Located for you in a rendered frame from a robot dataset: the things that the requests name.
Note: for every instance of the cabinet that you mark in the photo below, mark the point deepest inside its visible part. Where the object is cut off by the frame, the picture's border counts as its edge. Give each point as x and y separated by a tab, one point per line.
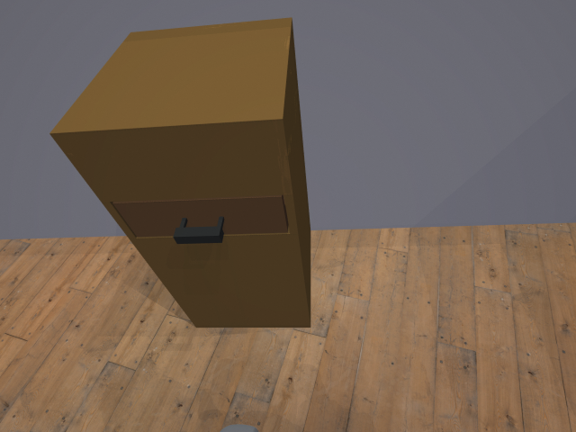
204	112

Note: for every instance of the drawer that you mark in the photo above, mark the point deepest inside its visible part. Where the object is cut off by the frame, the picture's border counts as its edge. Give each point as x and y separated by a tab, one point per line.
242	215

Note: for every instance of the handle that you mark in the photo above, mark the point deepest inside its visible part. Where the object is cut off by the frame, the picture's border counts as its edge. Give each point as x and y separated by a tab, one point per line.
196	235

